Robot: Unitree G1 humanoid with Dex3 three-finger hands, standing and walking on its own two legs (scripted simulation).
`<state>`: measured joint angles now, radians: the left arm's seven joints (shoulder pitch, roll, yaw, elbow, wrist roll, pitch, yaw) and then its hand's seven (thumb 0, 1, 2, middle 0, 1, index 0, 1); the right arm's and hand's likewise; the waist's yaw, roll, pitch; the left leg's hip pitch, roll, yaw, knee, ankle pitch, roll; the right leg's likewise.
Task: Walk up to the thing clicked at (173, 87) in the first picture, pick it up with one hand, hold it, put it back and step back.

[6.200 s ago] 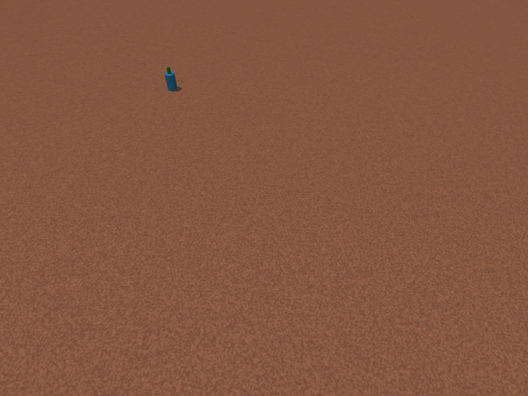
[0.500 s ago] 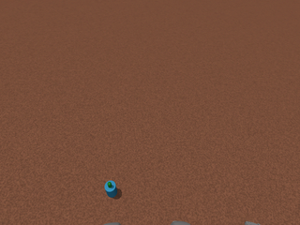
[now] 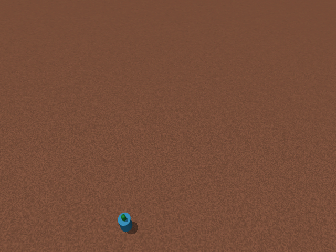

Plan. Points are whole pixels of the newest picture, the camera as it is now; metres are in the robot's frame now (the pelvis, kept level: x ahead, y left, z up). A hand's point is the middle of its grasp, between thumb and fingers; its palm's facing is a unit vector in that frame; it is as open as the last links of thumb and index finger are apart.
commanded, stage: walk up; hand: left
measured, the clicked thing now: (124, 221) +0.38 +0.20 -0.68
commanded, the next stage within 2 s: stand in 1.14 s
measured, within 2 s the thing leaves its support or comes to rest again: neither
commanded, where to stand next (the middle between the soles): +0.05 +0.00 m, yaw -1 degrees
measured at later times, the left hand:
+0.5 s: hand out of the picture +0.10 +0.28 -0.15, palm faces +0.01 -0.92 -0.39, open 7.3 cm
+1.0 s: hand out of the picture +0.09 +0.27 -0.15, palm faces +0.03 -0.93 -0.37, open 7.3 cm
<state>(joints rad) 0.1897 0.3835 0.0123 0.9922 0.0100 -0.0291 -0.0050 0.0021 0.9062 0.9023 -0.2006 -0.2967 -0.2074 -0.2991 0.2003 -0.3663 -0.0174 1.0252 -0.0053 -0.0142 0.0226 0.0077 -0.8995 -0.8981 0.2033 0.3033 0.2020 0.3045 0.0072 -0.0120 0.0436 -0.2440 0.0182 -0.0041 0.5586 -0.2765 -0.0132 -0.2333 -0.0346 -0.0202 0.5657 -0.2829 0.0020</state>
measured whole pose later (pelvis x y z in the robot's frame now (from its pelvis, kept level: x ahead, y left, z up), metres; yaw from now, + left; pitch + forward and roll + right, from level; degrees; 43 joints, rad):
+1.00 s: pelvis +0.02 +0.00 +0.00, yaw +2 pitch -3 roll +0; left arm 0.13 0.37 0.02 1.06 0.01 -0.02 -0.01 0.00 0.91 0.90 -0.20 -0.30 -0.21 -0.30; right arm 0.13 -0.39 -0.02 1.08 0.00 -0.01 0.01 0.01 -0.90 -0.90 0.20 0.30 0.20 0.30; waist 0.01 0.01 0.08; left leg -0.21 0.02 -0.04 0.58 -0.32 -0.01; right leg -0.17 -0.04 -0.06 0.55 -0.33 0.01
